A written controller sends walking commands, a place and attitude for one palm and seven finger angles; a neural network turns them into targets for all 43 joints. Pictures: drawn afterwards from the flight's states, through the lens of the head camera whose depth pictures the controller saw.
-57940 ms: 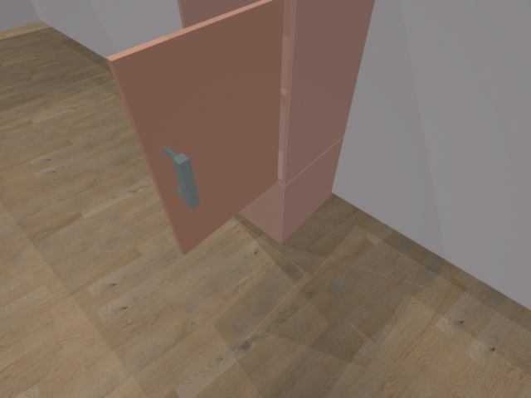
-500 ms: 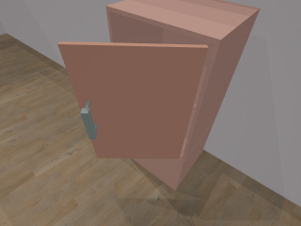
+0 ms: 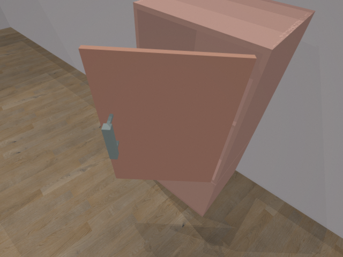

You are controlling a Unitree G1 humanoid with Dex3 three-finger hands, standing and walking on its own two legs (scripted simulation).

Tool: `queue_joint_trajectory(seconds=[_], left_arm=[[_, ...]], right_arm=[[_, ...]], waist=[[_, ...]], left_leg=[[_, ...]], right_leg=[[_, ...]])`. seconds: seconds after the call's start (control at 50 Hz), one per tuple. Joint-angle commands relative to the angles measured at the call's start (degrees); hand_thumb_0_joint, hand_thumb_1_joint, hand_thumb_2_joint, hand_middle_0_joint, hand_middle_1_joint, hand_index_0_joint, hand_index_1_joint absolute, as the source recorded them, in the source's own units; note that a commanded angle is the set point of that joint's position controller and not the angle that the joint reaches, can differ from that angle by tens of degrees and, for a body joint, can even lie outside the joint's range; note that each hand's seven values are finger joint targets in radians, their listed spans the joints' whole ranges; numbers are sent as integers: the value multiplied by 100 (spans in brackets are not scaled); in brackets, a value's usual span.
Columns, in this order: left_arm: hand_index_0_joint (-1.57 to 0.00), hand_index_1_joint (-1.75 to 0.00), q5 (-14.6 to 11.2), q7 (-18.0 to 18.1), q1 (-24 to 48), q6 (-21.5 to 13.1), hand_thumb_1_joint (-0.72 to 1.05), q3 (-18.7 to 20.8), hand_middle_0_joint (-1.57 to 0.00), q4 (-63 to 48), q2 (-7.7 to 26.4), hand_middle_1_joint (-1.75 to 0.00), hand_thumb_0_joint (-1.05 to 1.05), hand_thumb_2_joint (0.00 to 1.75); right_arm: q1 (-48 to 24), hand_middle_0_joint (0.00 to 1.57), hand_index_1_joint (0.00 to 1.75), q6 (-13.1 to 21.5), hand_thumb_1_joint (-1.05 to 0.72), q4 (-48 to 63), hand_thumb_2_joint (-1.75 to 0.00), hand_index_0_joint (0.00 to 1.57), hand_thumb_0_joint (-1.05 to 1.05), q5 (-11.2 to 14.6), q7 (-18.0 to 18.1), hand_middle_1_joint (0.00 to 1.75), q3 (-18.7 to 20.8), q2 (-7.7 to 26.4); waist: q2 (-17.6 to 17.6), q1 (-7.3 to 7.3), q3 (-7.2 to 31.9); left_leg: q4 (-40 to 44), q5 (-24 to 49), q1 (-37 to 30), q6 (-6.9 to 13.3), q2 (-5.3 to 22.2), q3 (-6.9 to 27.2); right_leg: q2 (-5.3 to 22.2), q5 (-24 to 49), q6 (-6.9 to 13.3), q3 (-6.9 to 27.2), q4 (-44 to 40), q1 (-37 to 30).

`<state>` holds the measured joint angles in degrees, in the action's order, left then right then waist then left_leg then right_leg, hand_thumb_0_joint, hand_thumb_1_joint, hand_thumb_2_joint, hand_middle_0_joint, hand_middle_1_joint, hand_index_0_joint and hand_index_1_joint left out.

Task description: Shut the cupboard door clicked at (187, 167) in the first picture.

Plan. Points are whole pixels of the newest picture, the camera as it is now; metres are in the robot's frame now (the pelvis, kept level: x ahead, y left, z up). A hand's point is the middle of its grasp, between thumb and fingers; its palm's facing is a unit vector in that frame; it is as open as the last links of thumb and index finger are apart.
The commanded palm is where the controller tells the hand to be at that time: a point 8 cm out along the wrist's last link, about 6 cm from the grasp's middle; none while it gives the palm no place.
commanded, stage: look again from close up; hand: left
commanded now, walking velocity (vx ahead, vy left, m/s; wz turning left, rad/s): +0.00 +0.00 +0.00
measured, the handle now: (112, 136) +0.46 +0.22 -0.03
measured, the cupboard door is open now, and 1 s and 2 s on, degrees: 38 38 38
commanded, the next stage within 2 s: raise the hand and make a fist in 0.10 s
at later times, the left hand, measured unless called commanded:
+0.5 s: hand (115, 215) +0.21 +0.15 -0.01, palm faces +0.04 -1.00 +0.05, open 6.7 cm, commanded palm +0.12 +0.21 -0.06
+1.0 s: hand (117, 227) +0.21 +0.15 -0.07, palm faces -0.02 -1.00 +0.02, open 4.3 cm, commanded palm +0.16 +0.21 -0.05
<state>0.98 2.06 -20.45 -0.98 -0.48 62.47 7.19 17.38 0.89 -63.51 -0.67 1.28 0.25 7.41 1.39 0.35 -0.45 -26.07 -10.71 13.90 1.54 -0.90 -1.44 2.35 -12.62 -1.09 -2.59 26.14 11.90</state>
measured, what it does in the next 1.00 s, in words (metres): lowers itself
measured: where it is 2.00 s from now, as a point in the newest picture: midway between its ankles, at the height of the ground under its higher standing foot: outside the picture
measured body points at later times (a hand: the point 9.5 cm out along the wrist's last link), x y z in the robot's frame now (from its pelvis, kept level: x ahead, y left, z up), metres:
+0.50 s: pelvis -0.01 -0.01 -0.05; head +0.00 +0.00 +0.40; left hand +0.21 +0.20 -0.01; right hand +0.16 -0.26 -0.11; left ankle +0.04 +0.10 -0.74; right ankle +0.02 -0.13 -0.74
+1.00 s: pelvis +0.01 -0.03 -0.11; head +0.08 -0.04 +0.33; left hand +0.20 +0.20 -0.07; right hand +0.20 -0.24 -0.20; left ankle +0.04 +0.10 -0.74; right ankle +0.02 -0.13 -0.74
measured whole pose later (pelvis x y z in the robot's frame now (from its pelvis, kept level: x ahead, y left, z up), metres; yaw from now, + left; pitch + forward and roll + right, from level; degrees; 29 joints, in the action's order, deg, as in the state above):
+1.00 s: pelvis +0.01 -0.03 -0.11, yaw +0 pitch +17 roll -1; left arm -17.1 -17.8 -26.4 -13.1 8.1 -5.1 11.6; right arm 11.6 8.3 -29.9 2.0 3.6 0.4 9.4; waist -2.0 1.4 8.9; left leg -72.6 -31.7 57.8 -1.0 1.8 1.3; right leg 0.5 -34.1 1.4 -4.0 72.2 55.0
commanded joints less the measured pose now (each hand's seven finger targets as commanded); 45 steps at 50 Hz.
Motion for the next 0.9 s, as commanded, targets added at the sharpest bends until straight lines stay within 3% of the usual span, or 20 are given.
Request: queue_joint_trajectory(seconds=[0.0, 0.16, 0.18, 0.2, 0.22, 0.24, 0.26, 0.28, 0.32, 0.38, 0.42, 0.48, 0.54, 0.58, 0.62, 0.64, 0.68, 0.76, 0.82, 0.88], left_arm=[[-20, -30, -3, 54, -367, -71, 90, 73, -20, -147, 521, -30, 0, 90], [-20, -30, 1, 49, -307, -61, 90, 63, -20, -121, 567, -30, 0, 90], [-20, -30, 96, 230, -477, -125, 90, 44, -20, 60, 766, -30, 0, 90], [-20, -30, -814, 128, 4580, -1637, 90, 1845, -20, -9865, 3563, -30, 0, 90], [-22, -32, -853, 217, 893, -1186, 90, 137, -22, -8157, 1226, -32, 0, 90], [-24, -34, -1022, 528, 834, -802, 90, 245, -24, -7520, 1024, -34, 0, 90], [-25, -36, -931, 502, -701, -135, 90, -500, -25, -5615, -380, -36, 0, 90], [-27, -38, -1111, 517, 262, -287, 90, -651, -27, -6746, -175, -38, 0, 90], [-31, -42, -921, 397, 81, -872, 90, -397, -31, -6066, -99, -42, 0, 90], [-36, -48, -1140, -272, -1488, -2045, 90, -4, -36, -5014, -304, -48, 0, 90], [-40, -52, -1497, -1022, -2225, -2947, 90, 499, -40, -5112, 34, -52, 0, 90], [-46, -58, -1614, -1751, -2017, -3663, 90, 1300, -46, -5169, 799, -58, 0, 90], [-51, -64, -1496, -1530, -1465, -3508, 90, 1478, -51, -6571, 1213, -64, 0, 90], [-55, -68, -1498, -1261, -1269, -3513, 90, 1316, -55, -7769, 1132, -68, 0, 90], [-58, -72, -1541, -1078, -676, -3784, 90, 1152, -58, -9007, 1203, -72, 0, 90], [-60, -74, -1573, -1079, -207, -3929, 90, 1012, -60, -9459, 1209, -74, 0, 90], [-64, -78, -1656, -1312, -259, -4103, 90, 569, -64, -9247, 811, -78, 0, 90], [-71, -86, -1781, -2019, -191, -3692, 90, 433, -71, -8197, 809, -86, 0, 90], [-77, -92, -1896, -2405, -1270, -2446, 90, 854, -77, -7265, 914, -92, 0, 90], [-82, -98, -2056, -2317, -1535, -1480, 90, 1714, -82, -7502, 1428, -98, 0, 90]], right_arm=[[269, 20, 30, 79, -90, 166, -90, 20, 0, 33, 0, 30, 77, 541], [146, 20, 30, 78, -90, 143, -90, 20, 0, 34, 0, 30, 78, 605], [-344, 20, 30, 117, -90, 537, -90, 20, 0, 45, -32, 30, 41, 818], [-6, 20, 30, 1123, -90, 2485, -90, 20, 0, 84, 510, 30, 232, 2014], [-485, 20, 30, 1613, -90, 2374, -90, 20, 0, 305, 536, 30, -140, 1192], [-602, 20, 30, 1827, -90, 1983, -90, 20, 0, 314, 544, 30, -66, 1384], [-738, 20, 30, 1852, -90, 1816, -90, 20, 0, 412, 397, 30, -95, 1038], [-592, 20, 30, 1918, -90, 2299, -90, 20, 0, 495, 339, 30, -29, 1310], [-720, 20, 30, 2103, -90, 2560, -90, 20, 0, 303, 260, 30, 116, 1381], [-783, 20, 30, 2157, -90, 3012, -90, 20, 0, 154, 11, 30, 339, 1237], [-972, 20, 30, 2029, -90, 3305, -90, 20, 0, 59, -164, 30, 457, 1283], [-1264, 20, 30, 1756, -90, 3874, -90, 20, 0, 112, -271, 30, 586, 1330], [-1407, 20, 30, 1582, -90, 4322, -90, 20, 0, 132, -220, 30, 565, 1286], [-1309, 20, 30, 1567, -90, 4490, -90, 20, 0, 122, -189, 30, 535, 1190], [-1089, 20, 30, 1574, -90, 4427, -90, 20, 0, 87, -113, 30, 487, 1148], [-927, 20, 30, 1596, -90, 4300, -90, 20, 0, 65, -53, 30, 466, 1175], [-872, 20, 30, 1657, -90, 4064, -90, 20, 0, 96, 36, 30, 435, 1195], [-746, 20, 30, 1690, -90, 3906, -90, 20, 0, 148, 226, 30, 403, 1329], [-863, 20, 30, 1463, -90, 4187, -90, 20, 0, 337, 312, 30, 459, 1295], [-1094, 20, 30, 1153, -90, 4488, -90, 20, 0, 391, 328, 30, 458, 1174]], waist=[[-245, -14, -478], [-233, -2, -413], [-238, 168, -567], [-589, -1052, 1928], [-2023, -126, 2378], [-1418, -112, 1925], [-754, -136, 518], [-598, -349, -207], [207, -442, -824], [1443, 117, -324], [1648, 390, 262], [691, 523, 697], [-918, 633, 1268], [-1453, 556, 1995], [-1672, 271, 2576], [-1347, 2, 2666], [-1024, -235, 2352], [-188, -503, 1864], [668, -115, 2075], [656, 357, 2716]], left_leg=[[808, -400, 198, -7, 562, 620], [879, -286, 96, -7, 568, 613], [-231, 356, 242, -150, 632, 330], [257, 758, -1781, 128, 316, 187], [385, 582, -1857, -26, 273, -12], [396, -204, -1137, -260, 351, 184], [664, -1195, -47, -209, 332, 441], [456, -1613, 426, -158, 205, 599], [-181, -1875, 1142, -168, 52, 654], [-1329, -1634, 2198, -289, -51, 401], [-1986, -1340, 2664, -350, -92, 204], [-2726, -1421, 3446, -311, -182, 55], [-2798, -1669, 3333, -215, -126, 103], [-3004, -1427, 3048, -134, -26, 234], [-3447, -748, 2722, -44, 16, 272], [-3685, -628, 2781, -13, 63, 354], [-4041, -543, 3050, 15, 91, 426], [-4427, -912, 3799, 37, 148, 463], [-4240, -1002, 4151, 21, 90, 334], [-4104, -635, 4130, -33, -20, 264]], right_leg=[[362, -115, 249, 439, -590, 160], [371, 19, 218, 412, -627, 6], [522, 811, 231, 574, -606, 204], [-124, 1003, 205, 132, -120, 107], [-417, 133, 339, -270, 222, 231], [-456, -249, 323, -368, 443, 177], [-339, -546, 253, -478, 510, 705], [-238, -703, 205, -372, 341, 880], [-212, -1367, 152, -370, 487, 1783], [-261, -2130, 201, -467, 1330, 2634], [-216, -2204, 286, -292, 1759, 2722], [-112, -2024, 374, 77, 2531, 2892], [-206, -1844, 407, 101, 3093, 3229], [-236, -1417, 422, 167, 3316, 3314], [-280, -858, 386, 235, 3410, 3435], [-350, -734, 341, 231, 3517, 3638], [-369, -653, 317, 354, 3504, 3953], [-370, -978, 253, 415, 3377, 4066], [-220, -1211, 120, 683, 2932, 3315], [33, -381, -45, 946, 2949, 2256]])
